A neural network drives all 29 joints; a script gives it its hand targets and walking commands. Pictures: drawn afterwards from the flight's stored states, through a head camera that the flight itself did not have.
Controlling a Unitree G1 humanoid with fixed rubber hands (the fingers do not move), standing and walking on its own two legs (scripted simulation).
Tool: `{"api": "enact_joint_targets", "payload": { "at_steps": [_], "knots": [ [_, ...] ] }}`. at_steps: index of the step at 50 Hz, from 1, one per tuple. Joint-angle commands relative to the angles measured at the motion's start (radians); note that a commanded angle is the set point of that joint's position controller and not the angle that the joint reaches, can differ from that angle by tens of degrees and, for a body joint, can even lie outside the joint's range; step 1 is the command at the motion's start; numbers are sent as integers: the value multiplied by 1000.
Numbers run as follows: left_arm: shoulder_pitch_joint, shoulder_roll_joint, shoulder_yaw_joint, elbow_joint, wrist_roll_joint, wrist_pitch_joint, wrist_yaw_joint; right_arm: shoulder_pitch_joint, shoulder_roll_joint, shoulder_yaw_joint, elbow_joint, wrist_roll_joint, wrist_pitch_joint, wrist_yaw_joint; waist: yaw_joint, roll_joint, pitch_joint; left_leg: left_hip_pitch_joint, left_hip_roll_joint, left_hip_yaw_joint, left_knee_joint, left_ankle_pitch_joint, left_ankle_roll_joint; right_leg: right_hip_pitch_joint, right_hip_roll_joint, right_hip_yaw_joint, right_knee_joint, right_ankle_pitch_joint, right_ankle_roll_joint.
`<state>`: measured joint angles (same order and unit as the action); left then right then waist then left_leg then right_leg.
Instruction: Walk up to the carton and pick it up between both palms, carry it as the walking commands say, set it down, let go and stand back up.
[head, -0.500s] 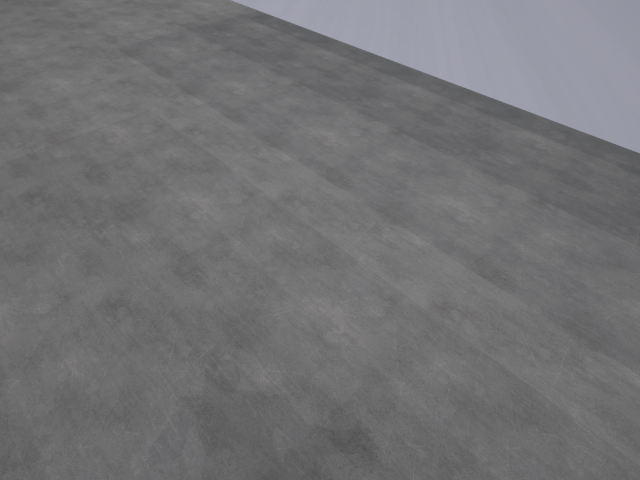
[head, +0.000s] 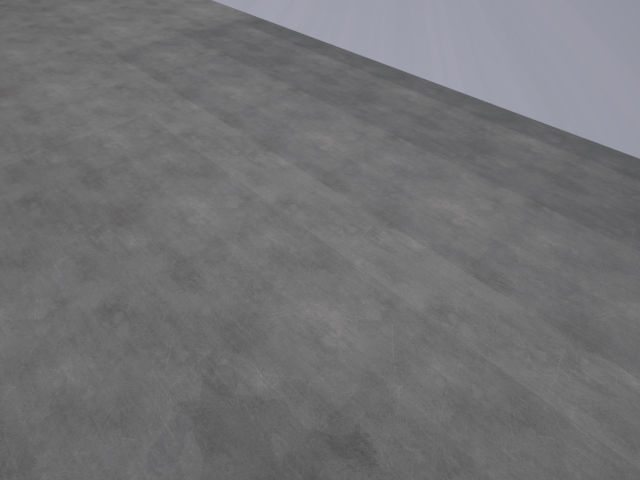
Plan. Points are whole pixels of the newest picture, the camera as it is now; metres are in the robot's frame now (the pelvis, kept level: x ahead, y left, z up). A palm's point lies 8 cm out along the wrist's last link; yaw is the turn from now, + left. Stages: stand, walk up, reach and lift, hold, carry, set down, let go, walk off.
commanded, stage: walk up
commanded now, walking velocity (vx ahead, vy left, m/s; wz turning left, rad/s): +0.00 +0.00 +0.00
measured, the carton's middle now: out of the picture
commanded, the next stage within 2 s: none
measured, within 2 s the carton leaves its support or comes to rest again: neither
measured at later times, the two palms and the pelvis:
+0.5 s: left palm out of the picture +0.01 +0.33 -0.17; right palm out of the picture +0.10 -0.21 -0.12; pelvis -0.02 +0.05 -0.02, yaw +13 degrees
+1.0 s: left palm out of the picture -0.08 +0.28 -0.13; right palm out of the picture +0.15 -0.21 -0.12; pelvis -0.05 +0.00 -0.01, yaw +27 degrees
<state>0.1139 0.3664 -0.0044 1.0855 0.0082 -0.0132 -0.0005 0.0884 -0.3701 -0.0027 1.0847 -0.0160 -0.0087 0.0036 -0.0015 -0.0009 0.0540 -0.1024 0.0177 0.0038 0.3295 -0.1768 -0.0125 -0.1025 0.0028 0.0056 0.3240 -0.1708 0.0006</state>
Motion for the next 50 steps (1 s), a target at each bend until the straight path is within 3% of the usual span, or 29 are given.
{"api": "enact_joint_targets", "payload": {
  "at_steps": [1, 5, 6, 7, 8, 10, 11, 13, 14, 16, 18, 19, 20, 22, 23, 24, 25, 27, 29, 33, 34, 36, 38, 42, 46, 47, 48, 49, 50],
  "knots": [
    [-43, 204, 42, -57, 7, -21, 6, -30, -180, -35, -49, 4, -13, -11, 2, 18, -97, 22, 107, -94, -57, 63, 36, 3, -121, 101, -50, 62, -27],
    [-24, 186, 35, -53, -6, -19, 8, -50, -175, -40, -51, 6, -15, -9, 11, 6, -72, 12, 116, -96, -55, 67, 32, -15, -132, 98, -51, 69, -28],
    [84, 154, 59, -76, 8, 22, 50, -12, -129, -24, -186, -34, 7, 32, 63, 55, -124, -201, 5, -83, 156, 58, -31, 153, -185, 86, 78, -72, -20],
    [71, 178, 64, -96, -9, 35, 47, -13, -91, -28, -129, -32, 19, 22, 55, -100, 1, -316, 25, -70, 248, 280, -26, 108, -230, 69, 89, 110, -32],
    [41, 181, 77, -124, -8, 46, 47, 21, -99, -35, -137, -24, 21, 20, 49, -165, -55, -298, 29, -58, 307, 191, -15, 115, -253, 64, 90, 236, -59],
    [85, 186, 76, -126, 4, 52, 47, -8, -83, -43, -163, -21, 43, 17, 56, -224, -29, -382, 14, -37, 485, -322, -25, 83, -356, 139, 25, 376, -116],
    [49, 183, 76, -141, 15, 55, 46, -8, -67, -47, -182, -20, 58, 26, 41, -237, -37, -348, 25, -34, 560, -387, -40, 26, -371, 109, 43, 351, -138],
    [-18, 143, 66, -209, 27, 65, 37, 25, -69, -60, -193, -10, 62, 36, 5, -151, -9, -265, 25, -10, 595, -362, -47, -149, -350, 55, 18, 134, -130],
    [-73, 150, 73, -228, 29, 63, 33, 63, -81, -59, -198, -5, 62, 40, -13, -212, -1, -199, 29, -3, 548, -339, -53, -215, -345, 35, 24, 63, -118],
    [-71, 126, 79, -227, 30, 56, 32, 69, -82, -59, -185, -4, 56, 45, -35, -135, -25, -139, 20, 26, 395, -179, -42, -198, -308, -23, 101, 43, -89],
    [-47, 98, 80, -236, 20, 56, 31, 145, -127, -65, -157, -1, 42, 41, -61, -6, -119, -24, 36, -45, 205, -20, 6, -221, -231, -98, 315, -32, -39],
    [-37, 36, 71, -264, 22, 62, 29, 146, -206, -78, -174, -9, 35, 30, -58, 281, -80, -12, 223, -379, 14, 131, 72, -367, -81, -144, 567, -388, 2],
    [-38, 37, 67, -281, 14, 71, 31, 131, -254, -84, -206, -16, 40, 21, -36, 423, -74, -51, 340, -629, -74, 188, 139, -442, -8, -26, 731, -461, 39],
    [24, 25, 67, -252, 13, 71, 25, 52, -198, -89, -237, -11, 37, 11, 19, 197, -29, -95, 289, -483, 15, 290, 148, -406, -61, 31, 788, -385, 50],
    [26, 29, 67, -249, 8, 70, 23, 45, -171, -82, -250, -2, 37, 8, 5, 144, -57, -68, 245, -417, 26, 264, 143, -395, -77, 48, 747, -336, 47],
    [28, 8, 61, -243, 9, 69, 24, 59, -142, -80, -257, -4, 37, -1, 1, 194, -58, -101, 238, -412, 21, 303, 155, -379, -62, 30, 761, -331, 44],
    [36, 13, 62, -233, 8, 76, 23, 24, -139, -68, -264, -3, 39, -1, 16, 192, -77, -131, 187, -386, 11, 238, 131, -348, -57, 25, 776, -276, 47],
    [10, 17, 63, -238, 6, 75, 22, 32, -127, -79, -281, 5, 51, -7, 0, 139, -79, -112, 169, -354, -1, 89, 136, -381, -47, 4, 767, -236, 47],
    [31, 18, 66, -239, 4, 77, 25, 52, -122, -77, -288, 13, 51, 1, -8, 99, -149, -32, 149, -361, 9, 101, 124, -389, -41, 13, 750, -182, 45],
    [-17, -1, 63, -261, 2, 63, 23, 147, -119, -84, -269, 8, 47, -4, -46, 126, -194, 129, 168, -404, 59, 345, 124, -476, -37, 34, 671, -198, 63],
    [-37, 2, 58, -269, 1, 61, 23, 145, -124, -86, -272, 2, 49, -6, -59, 150, -193, 137, 166, -411, 60, 307, 143, -470, -32, 31, 629, -217, 60],
    [-19, -8, 59, -278, 3, 70, 25, 150, -134, -94, -274, -4, 56, -5, -51, 168, -171, 27, 162, -471, -13, 47, 160, -394, -27, 43, 581, -213, 54],
    [-20, -12, 52, -286, 5, 74, 22, 113, -123, -87, -290, -7, 71, 4, -54, 160, -132, -16, 139, -460, -35, -73, 166, -393, -11, 20, 508, -231, 58],
    [46, -10, 49, -270, 1, 75, 24, 88, -136, -102, -305, -12, 75, 5, -32, 215, -94, -160, 113, -509, -133, -295, 129, -275, 18, -1, 480, -220, 37],
    [91, -14, 51, -276, -3, 70, 29, 83, -139, -104, -319, -18, 78, 5, -16, 228, -82, -272, 92, -526, -141, -317, 125, -166, 34, -14, 387, -244, 41],
    [95, -11, 50, -277, -4, 63, 31, 70, -134, -102, -315, -16, 76, 3, -5, 192, -49, -307, 86, -509, -135, -284, 115, -151, 37, -19, 335, -211, 33],
    [183, -7, 54, -259, -5, 57, 35, 65, -126, -104, -320, -16, 75, 4, 35, 185, -95, -382, 39, -454, -137, -289, 61, 30, 46, -37, 191, -182, 16],
    [251, 13, 58, -239, -5, 51, 43, 24, -110, -96, -329, -5, 70, 5, 81, 109, -108, -440, -22, -380, -82, -298, 6, 178, 22, -40, 20, -101, 2],
    [313, 66, 68, -231, -2, 48, 52, 24, -53, -84, -335, -4, 63, 4, 115, -80, -118, -515, -117, -267, 149, -333, -35, 228, -141, 120, -146, -203, -35]
  ]
}}
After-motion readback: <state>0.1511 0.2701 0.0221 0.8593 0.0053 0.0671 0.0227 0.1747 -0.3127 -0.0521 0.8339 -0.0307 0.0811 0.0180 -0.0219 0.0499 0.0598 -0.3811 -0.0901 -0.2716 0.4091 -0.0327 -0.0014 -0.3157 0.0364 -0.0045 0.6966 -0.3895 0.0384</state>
